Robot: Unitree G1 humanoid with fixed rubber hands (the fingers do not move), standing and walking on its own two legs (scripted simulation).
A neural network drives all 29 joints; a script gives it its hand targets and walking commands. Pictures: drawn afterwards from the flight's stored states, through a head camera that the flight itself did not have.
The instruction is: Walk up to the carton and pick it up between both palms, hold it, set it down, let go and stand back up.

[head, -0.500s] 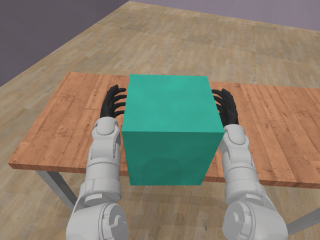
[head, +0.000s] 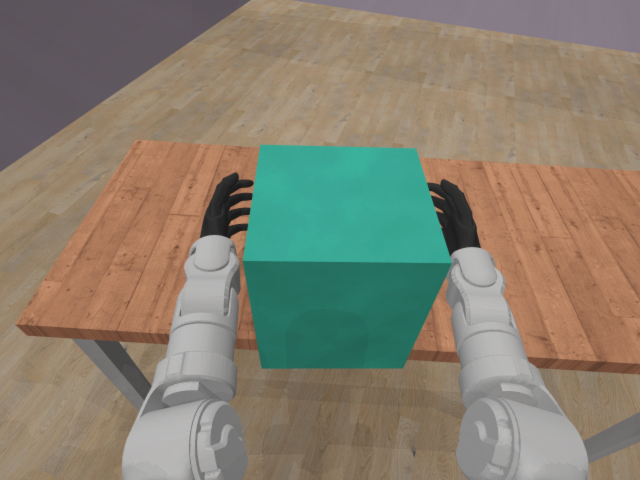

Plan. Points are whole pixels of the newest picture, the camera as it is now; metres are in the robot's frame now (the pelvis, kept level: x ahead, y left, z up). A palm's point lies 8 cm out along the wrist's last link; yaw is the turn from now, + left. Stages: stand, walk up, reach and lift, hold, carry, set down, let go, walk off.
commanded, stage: set down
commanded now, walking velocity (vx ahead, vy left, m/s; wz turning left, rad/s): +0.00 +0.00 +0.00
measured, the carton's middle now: (335, 262) +0.41 -0.01 +0.05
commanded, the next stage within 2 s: none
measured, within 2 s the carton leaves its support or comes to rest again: neither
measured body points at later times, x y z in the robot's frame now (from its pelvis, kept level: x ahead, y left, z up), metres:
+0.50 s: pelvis +0.00 -0.01 -0.01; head +0.02 -0.01 +0.44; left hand +0.43 +0.17 +0.11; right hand +0.45 -0.21 +0.12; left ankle -0.02 +0.11 -0.75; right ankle +0.00 -0.10 -0.75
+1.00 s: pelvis -0.04 -0.03 -0.01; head -0.02 -0.03 +0.44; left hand +0.43 +0.16 +0.23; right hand +0.43 -0.22 +0.21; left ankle -0.02 +0.11 -0.75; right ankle +0.00 -0.10 -0.75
